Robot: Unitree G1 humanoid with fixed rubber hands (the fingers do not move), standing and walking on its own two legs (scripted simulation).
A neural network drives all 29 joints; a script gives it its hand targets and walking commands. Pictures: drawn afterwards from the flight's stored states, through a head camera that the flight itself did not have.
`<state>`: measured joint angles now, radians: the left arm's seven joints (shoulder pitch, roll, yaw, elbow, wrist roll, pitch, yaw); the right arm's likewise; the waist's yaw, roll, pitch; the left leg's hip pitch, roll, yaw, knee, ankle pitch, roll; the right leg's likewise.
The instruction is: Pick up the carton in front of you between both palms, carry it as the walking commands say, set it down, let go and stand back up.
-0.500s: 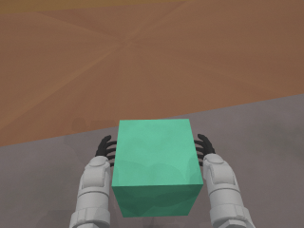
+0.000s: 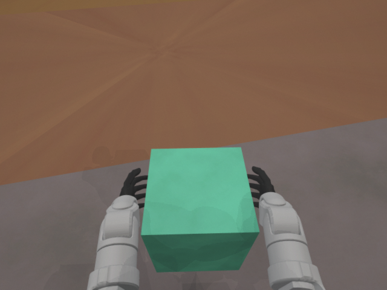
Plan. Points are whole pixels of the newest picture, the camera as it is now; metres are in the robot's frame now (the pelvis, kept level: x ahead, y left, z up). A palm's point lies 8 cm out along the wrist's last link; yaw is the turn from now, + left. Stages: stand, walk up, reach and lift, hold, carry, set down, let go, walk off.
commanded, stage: reach and lift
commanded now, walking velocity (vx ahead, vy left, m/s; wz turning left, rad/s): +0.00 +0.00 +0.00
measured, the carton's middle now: (197, 212) +0.31 +0.00 -0.05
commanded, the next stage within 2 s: hold in 0.30 s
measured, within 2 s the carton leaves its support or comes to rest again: neither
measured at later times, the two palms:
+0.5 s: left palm (125, 198) +0.29 +0.15 +0.05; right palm (269, 196) +0.28 -0.15 +0.05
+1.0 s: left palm (116, 172) +0.33 +0.17 +0.09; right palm (257, 167) +0.33 -0.13 +0.09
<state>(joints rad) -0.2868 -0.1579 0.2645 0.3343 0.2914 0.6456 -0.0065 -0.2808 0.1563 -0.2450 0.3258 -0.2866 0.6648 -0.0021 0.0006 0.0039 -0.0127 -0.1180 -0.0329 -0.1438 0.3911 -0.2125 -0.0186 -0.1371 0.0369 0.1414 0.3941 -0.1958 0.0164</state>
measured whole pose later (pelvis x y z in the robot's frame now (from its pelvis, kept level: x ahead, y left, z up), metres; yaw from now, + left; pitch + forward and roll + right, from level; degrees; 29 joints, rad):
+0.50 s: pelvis +0.00 +0.00 +0.00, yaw +0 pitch -6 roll +0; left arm -0.25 -0.15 0.21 0.23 0.27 0.75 0.00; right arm -0.25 0.15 -0.20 0.22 -0.27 0.76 0.00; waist 0.00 0.00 -0.01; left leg -0.04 -0.03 -0.14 0.34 -0.20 -0.01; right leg -0.06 0.03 0.14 0.34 -0.18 0.02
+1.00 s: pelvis +0.05 +0.02 -0.01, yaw -1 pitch +4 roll -1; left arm -0.17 -0.13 0.15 -0.15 0.13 0.98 0.07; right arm -0.19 0.14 -0.11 -0.12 -0.15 0.98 -0.06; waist 0.00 0.02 -0.18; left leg -0.22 0.04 0.01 0.49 -0.33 0.00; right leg -0.35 -0.03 -0.09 0.61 -0.43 0.02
